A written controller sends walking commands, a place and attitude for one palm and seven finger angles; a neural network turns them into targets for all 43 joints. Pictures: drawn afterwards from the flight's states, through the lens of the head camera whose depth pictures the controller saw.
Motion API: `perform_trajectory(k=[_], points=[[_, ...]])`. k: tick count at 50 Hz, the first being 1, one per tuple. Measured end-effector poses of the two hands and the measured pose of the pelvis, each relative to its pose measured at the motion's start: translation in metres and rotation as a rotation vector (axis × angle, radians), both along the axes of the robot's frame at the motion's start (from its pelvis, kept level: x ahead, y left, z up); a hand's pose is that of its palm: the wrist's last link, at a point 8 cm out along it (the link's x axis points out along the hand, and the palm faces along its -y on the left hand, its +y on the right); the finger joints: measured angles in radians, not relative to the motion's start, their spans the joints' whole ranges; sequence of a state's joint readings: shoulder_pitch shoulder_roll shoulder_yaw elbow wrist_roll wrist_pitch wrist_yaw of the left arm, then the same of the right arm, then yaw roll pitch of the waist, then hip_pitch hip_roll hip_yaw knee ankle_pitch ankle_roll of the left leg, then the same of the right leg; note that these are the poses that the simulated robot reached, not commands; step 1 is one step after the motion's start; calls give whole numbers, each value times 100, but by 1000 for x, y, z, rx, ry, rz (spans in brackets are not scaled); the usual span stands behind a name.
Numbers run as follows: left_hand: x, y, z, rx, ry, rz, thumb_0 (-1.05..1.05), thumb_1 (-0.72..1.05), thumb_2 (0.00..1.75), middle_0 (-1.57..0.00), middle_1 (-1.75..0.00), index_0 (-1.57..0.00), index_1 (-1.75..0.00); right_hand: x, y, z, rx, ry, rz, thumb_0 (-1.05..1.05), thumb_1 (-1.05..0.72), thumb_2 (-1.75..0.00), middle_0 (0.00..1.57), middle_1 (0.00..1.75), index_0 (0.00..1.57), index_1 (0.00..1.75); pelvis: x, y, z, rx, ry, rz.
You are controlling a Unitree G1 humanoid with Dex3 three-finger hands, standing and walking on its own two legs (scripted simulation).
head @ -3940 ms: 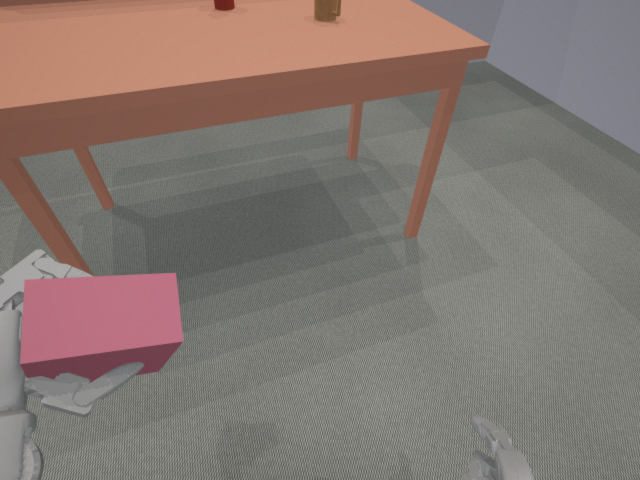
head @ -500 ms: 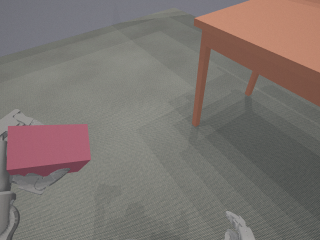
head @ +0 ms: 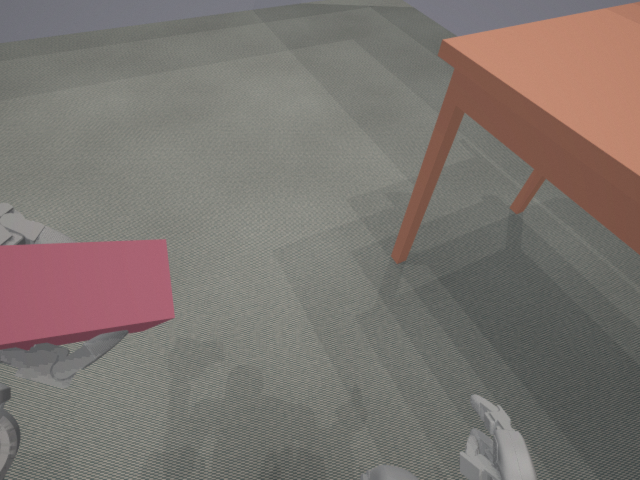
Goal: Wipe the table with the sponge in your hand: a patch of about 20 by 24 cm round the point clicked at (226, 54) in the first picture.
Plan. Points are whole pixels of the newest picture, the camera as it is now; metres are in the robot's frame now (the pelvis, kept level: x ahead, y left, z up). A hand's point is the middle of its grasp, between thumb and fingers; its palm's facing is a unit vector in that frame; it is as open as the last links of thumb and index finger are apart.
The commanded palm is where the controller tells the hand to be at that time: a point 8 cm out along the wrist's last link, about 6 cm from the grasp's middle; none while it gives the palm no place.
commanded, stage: walk to a spot facing it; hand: left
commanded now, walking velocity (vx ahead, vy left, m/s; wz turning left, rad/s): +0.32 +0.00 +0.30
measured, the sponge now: (107, 296) +0.24 +0.21 +0.17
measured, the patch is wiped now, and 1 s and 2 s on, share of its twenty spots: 0.00 0.00 0.00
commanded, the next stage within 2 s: turn to face it in 0.54 s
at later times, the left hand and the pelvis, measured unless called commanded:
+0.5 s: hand (122, 244) +0.28 +0.20 +0.19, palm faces +0.53 -0.70 -0.48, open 10.1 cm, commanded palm +0.21 +0.24 +0.19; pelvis +0.12 -0.07 +0.02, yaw +13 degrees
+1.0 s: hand (156, 235) +0.30 +0.18 +0.19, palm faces +0.68 -0.62 -0.41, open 10.1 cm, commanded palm +0.24 +0.19 +0.19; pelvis +0.16 -0.12 +0.00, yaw +15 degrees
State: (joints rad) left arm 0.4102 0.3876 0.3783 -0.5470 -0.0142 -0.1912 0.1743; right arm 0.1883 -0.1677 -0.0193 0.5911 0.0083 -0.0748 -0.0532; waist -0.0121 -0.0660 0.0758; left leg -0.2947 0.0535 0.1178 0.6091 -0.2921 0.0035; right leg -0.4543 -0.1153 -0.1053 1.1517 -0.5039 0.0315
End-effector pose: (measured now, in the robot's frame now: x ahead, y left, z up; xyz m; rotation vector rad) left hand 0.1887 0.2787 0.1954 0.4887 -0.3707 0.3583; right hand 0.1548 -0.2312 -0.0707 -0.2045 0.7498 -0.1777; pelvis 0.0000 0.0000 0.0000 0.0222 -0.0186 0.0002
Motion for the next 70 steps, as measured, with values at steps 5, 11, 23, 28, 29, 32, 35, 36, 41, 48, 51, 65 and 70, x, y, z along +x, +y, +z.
perform_trajectory(k=[5, 11, 23, 28, 29, 32, 35, 36, 41, 48, 51, 65, 70], points=[[5, -20, 20, 48, 28, 1, -1, -50, 99, -75, -133, -76, -133, 28, 29, -5, 122, 13, 80, 1, -91, -90, 20, 30, 20, 30, 27, -16, 10, -24, 22, 23], [16, -40, 20, 122, 60, 121, -1, -50, 99, -75, -133, -76, -133, 69, 19, -36, 177, 56, 173, 1, -90, -90, 21, 30, 20, 30, 63, -48, -2, -25, 8, 86], [42, -52, 12, 32, 146, 218, -1, -50, 99, -75, -133, -76, -133, 164, -61, -2, -59, 76, 221, 1, -91, -90, 20, 30, 20, 30, 109, -71, 16, 34, 17, 216], [45, -38, 18, 57, 91, 240, -1, -50, 99, -75, -133, -76, -133, 200, -56, 14, -124, 27, 244, 1, -91, -90, 20, 30, 19, 30, 128, -63, 10, 27, 35, 253], [46, -33, 17, 58, 72, 245, -1, -50, 99, -75, -133, -76, -133, 206, -52, 15, -129, 13, 247, 1, -91, -90, 20, 30, 19, 30, 132, -59, 6, 24, 35, 258], [49, -21, 11, 64, 7, 246, -1, -50, 99, -75, -133, -76, -133, 222, -33, 8, -108, -36, 256, 1, -91, -90, 20, 30, 19, 30, 137, -53, -7, 8, 21, 280], [51, -16, 8, 71, 11, 267, -1, -50, 99, -75, -133, -76, -133, 225, -6, 4, -29, -23, 312, 1, -91, -90, 20, 30, 19, 30, 140, -58, -4, -14, 13, 315], [49, -17, 9, 68, 17, 276, -1, -50, 99, -75, -133, -76, -133, 225, 3, 4, -2, -15, 333, 1, -91, -90, 20, 30, 19, 30, 142, -61, -2, -21, 13, 321], [35, -39, 19, 47, 36, 310, -1, -50, 99, -76, -133, -76, -133, 220, 32, 1, 105, 3, 427, 1, -91, -90, 20, 30, 20, 30, 151, -75, 7, -34, 16, 319], [44, -71, 11, 35, 50, 397, -1, -50, 99, -76, -133, -76, -133, 228, 17, -21, 185, -21, 475, 1, -90, -90, 21, 30, 20, 30, 161, -108, -3, -25, -13, 273], [63, -84, 1, -40, 73, 377, -1, -50, 99, -76, -133, -76, -133, 230, -14, -21, 155, -8, 436, 1, -90, -90, 21, 30, 20, 30, 159, -120, 1, 3, -5, 245], [100, -134, 17, 45, 90, 86, -1, -50, 100, -76, -133, -76, -133, 171, -166, 15, -62, 39, 111, 1, -91, -90, 20, 30, 19, 30, 138, -146, 14, 28, 68, 85], [98, -137, 6, 10, 72, 47, -1, -50, 100, -76, -133, -76, -133, 138, -172, 13, -75, 70, 76, 1, -91, -90, 20, 30, 19, 30, 121, -144, 8, 7, 71, 41]])
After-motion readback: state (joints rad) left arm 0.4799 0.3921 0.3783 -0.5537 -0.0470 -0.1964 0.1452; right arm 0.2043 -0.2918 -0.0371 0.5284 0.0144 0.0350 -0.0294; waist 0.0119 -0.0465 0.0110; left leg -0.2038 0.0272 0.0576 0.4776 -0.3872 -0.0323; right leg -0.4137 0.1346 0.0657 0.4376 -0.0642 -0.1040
